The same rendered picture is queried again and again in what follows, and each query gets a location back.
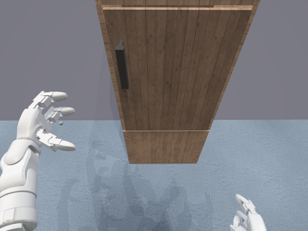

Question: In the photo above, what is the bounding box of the left robot forearm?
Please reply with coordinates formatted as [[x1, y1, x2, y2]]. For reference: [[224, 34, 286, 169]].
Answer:
[[0, 139, 41, 231]]

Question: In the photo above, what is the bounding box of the robot right hand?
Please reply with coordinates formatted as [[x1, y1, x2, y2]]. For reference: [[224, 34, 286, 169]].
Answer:
[[230, 194, 267, 231]]

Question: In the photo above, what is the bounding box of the handle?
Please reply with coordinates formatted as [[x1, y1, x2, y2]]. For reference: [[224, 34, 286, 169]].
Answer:
[[115, 40, 129, 89]]

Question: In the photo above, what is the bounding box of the robot left hand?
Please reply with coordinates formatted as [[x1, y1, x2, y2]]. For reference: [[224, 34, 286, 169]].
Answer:
[[16, 91, 76, 152]]

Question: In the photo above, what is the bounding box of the cupboard door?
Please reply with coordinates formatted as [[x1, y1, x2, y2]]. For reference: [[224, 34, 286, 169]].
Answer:
[[103, 7, 252, 131]]

